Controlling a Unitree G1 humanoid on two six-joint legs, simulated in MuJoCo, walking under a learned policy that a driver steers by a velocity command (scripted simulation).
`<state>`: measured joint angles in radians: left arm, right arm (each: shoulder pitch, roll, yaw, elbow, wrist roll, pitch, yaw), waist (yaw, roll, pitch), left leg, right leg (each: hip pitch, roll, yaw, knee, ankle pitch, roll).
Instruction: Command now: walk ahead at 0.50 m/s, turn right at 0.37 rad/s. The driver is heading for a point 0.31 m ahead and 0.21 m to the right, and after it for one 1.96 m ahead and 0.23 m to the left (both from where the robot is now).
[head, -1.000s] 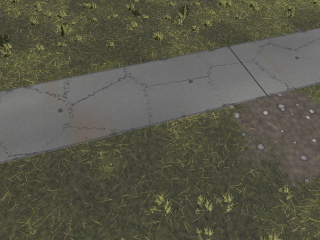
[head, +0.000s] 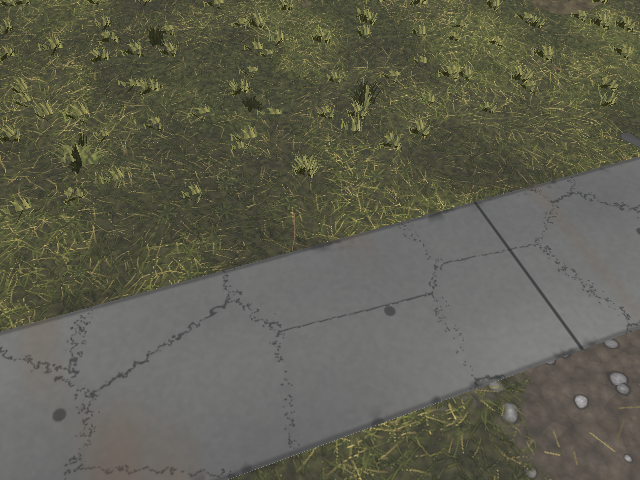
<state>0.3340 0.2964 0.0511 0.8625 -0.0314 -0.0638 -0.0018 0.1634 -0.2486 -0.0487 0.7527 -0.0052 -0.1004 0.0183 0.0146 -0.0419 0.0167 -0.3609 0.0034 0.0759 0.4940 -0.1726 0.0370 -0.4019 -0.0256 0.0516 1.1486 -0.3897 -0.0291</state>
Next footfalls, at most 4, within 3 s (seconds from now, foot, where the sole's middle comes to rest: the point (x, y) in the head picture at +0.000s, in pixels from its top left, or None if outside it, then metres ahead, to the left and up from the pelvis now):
0.42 right None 0.35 -0.17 -0.77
1.00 left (341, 372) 0.71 -0.04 -0.77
1.46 right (413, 274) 0.99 -0.22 -0.77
2.18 left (217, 250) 1.17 0.31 -0.93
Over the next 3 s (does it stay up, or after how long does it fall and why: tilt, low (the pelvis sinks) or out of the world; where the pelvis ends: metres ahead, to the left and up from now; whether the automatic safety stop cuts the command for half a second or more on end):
stays up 1.53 0.33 -0.15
